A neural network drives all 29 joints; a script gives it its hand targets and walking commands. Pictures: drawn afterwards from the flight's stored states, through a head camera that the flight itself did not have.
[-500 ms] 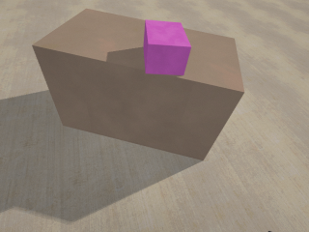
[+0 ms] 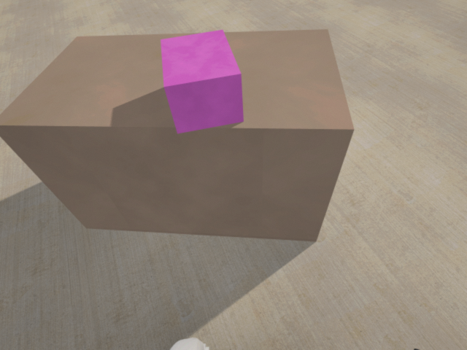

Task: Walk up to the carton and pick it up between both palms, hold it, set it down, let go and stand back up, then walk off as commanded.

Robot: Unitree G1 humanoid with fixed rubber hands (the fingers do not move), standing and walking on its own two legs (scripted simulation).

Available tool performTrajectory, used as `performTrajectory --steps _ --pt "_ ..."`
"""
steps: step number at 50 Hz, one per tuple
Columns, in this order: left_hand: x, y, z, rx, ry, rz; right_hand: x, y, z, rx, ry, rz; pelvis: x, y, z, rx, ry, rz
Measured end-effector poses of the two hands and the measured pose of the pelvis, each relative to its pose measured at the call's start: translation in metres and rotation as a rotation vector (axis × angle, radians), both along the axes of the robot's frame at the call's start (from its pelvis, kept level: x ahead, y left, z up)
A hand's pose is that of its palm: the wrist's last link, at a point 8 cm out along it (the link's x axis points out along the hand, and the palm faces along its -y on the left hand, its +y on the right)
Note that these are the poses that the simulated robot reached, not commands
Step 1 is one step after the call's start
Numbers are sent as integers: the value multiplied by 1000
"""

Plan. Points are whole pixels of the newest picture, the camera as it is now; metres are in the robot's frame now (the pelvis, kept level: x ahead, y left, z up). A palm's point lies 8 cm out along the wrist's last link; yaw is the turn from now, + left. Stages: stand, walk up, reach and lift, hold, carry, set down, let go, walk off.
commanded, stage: walk up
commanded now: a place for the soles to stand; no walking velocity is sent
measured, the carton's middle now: (201, 79) +0.86 +0.12 +0.00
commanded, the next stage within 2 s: none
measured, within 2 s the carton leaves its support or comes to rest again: neither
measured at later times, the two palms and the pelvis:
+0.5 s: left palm out of the picture +0.14 +0.43 -0.10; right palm out of the picture +0.13 -0.22 -0.06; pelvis +0.06 +0.11 +0.00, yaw -1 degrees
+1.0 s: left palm (10, 294) +0.24 +0.44 -0.05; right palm (376, 333) +0.18 -0.23 -0.11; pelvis +0.15 +0.10 +0.00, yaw -6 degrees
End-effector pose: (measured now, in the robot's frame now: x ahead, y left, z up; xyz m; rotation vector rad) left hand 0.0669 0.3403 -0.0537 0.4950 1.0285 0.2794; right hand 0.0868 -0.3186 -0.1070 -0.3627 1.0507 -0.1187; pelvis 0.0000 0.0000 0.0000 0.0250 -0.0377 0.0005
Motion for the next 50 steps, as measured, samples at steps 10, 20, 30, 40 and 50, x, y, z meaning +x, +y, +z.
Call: performTrajectory --steps 10,20,30,40,50 --pt "26 37 -12 -17 -17 0 24 31 4 -30 15 15 24 36 -5 -52 13 -2" --pt "55 87 -48 -109 -10 -10 38 89 32 -103 -7 -1 49 97 -8 -71 -18 -14" --pt "91 97 -45 -135 23 -41 52 99 52 -123 7 -49 80 113 5 -65 -16 -51" --pt "158 76 -30 -59 21 -140 56 81 15 -48 56 -136 118 93 -5 -1 19 -137" --pt "175 96 5 36 -25 -104 98 87 -1 -6 35 -97 145 101 -2 -8 -14 -108"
